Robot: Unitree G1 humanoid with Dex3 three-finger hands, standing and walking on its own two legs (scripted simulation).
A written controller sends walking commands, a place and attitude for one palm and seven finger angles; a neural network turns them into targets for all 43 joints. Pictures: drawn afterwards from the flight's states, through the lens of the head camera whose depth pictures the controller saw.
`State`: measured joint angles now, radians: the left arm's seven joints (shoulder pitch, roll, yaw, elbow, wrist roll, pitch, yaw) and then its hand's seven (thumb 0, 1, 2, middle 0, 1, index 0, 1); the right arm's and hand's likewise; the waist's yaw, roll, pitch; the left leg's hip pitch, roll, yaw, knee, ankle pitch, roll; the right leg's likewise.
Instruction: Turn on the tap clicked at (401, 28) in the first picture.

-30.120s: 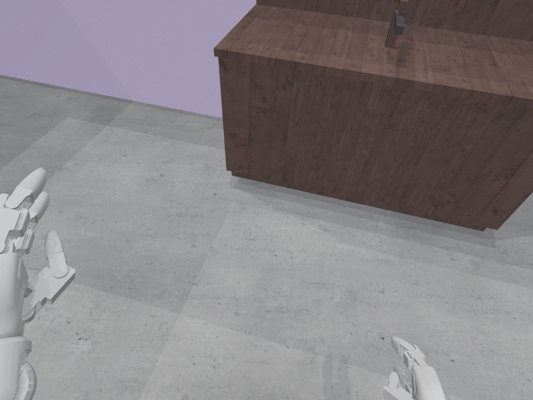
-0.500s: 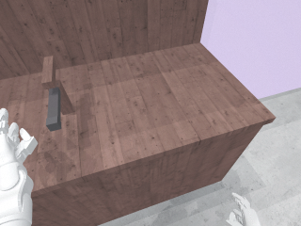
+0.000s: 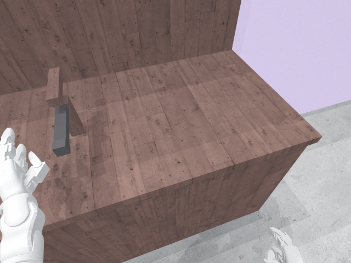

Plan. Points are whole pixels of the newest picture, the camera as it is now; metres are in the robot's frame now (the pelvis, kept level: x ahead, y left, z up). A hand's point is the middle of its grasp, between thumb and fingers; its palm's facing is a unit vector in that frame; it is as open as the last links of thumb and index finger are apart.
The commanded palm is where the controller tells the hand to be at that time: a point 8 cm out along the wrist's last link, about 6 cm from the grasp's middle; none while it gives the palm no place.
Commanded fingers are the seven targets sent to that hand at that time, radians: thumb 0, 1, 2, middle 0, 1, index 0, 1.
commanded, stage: push the lever round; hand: left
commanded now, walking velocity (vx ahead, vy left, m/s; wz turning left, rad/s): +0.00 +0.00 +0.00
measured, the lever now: (61, 147) +0.33 +0.29 +0.09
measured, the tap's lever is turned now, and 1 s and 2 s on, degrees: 0 11 35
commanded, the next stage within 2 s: none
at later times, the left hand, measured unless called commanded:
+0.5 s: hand (57, 160) +0.30 +0.29 +0.09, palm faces +0.60 -0.80 -0.08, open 7.8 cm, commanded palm +0.25 +0.32 +0.08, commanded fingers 0.00 0.90 0.90 -0.15 -0.15 -0.15 -0.15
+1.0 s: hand (74, 156) +0.31 +0.26 +0.08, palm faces +0.62 -0.78 -0.05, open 7.8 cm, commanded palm +0.27 +0.29 +0.08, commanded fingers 0.00 0.90 0.90 -0.15 -0.15 -0.15 -0.15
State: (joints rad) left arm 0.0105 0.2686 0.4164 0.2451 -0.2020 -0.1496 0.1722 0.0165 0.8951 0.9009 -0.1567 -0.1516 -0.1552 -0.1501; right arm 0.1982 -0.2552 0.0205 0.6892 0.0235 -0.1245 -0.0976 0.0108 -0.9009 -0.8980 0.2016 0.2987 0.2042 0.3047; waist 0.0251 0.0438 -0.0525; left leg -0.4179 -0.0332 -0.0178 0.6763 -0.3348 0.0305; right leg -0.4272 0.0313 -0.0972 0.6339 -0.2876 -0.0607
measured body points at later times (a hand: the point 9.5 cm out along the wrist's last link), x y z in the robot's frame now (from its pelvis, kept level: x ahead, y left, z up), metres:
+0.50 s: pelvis +0.00 +0.00 +0.00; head +0.02 -0.02 +0.45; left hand +0.26 +0.33 +0.09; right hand +0.18 -0.25 -0.10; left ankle +0.01 +0.10 -0.72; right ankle +0.02 -0.08 -0.72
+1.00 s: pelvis +0.00 -0.01 +0.00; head +0.02 -0.02 +0.45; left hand +0.28 +0.30 +0.09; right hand +0.17 -0.25 -0.10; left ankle +0.01 +0.10 -0.72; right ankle +0.02 -0.08 -0.72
